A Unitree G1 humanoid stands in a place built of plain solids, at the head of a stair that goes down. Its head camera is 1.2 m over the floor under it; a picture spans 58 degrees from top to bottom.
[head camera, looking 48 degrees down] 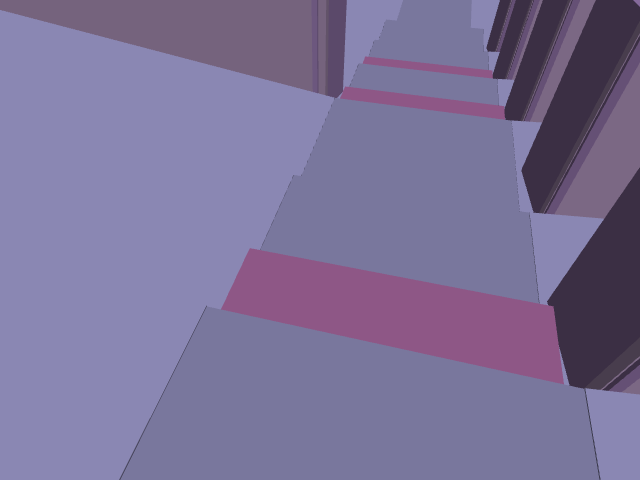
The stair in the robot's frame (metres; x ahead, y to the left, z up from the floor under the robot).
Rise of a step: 0.12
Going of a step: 0.49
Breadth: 1.16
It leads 14 degrees to the right of straight ahead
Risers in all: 3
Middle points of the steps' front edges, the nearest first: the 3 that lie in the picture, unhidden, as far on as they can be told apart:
0.65 -0.19 0.00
1.01 -0.28 -0.12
1.61 -0.43 -0.24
